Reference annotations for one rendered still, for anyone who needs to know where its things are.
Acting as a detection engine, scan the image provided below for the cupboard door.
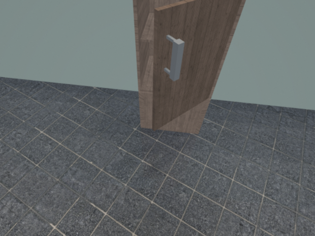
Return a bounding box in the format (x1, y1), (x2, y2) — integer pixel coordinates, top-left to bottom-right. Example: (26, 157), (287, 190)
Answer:
(152, 0), (242, 131)

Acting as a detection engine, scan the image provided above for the handle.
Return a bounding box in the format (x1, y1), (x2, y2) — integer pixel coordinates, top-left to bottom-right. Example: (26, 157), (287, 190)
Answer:
(164, 35), (185, 81)

